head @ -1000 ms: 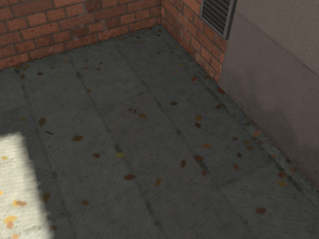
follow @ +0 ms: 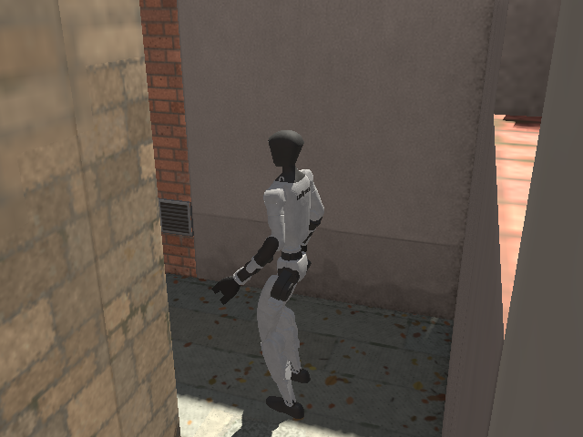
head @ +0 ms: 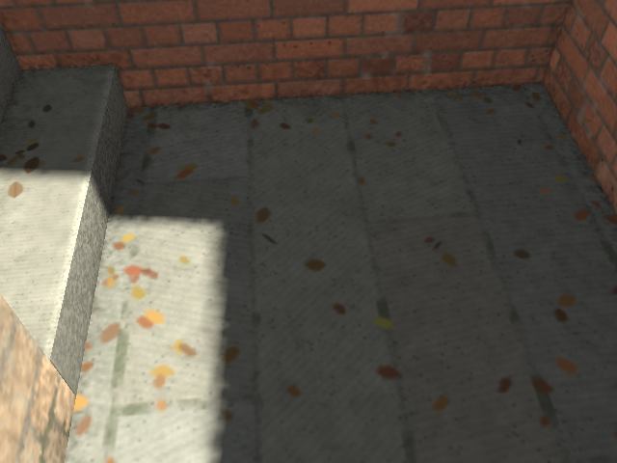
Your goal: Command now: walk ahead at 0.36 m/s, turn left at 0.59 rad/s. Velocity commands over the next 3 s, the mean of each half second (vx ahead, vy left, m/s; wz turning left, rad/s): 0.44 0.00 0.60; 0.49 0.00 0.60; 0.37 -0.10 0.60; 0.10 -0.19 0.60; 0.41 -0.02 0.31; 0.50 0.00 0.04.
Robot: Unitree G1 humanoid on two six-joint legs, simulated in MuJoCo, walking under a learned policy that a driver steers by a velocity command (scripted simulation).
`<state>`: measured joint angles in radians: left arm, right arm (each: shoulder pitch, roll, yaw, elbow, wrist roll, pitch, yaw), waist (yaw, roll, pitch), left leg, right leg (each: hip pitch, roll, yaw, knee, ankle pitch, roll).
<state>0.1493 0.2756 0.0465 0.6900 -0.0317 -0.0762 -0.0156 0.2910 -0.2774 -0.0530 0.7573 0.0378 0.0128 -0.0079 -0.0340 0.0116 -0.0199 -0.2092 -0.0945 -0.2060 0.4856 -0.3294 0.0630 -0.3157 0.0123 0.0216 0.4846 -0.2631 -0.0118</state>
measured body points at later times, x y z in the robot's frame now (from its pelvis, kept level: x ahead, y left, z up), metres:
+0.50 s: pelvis +0.23 +0.05 -0.03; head +0.29 +0.07 +0.42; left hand +0.16 +0.34 -0.14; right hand +0.53 -0.11 -0.10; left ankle +0.31 +0.15 -0.74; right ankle +0.05 -0.13 -0.67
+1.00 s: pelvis +0.52 +0.10 -0.01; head +0.55 +0.12 +0.44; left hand +0.52 +0.42 -0.09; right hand +0.76 -0.09 -0.12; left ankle +0.35 +0.15 -0.66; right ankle +0.65 +0.05 -0.74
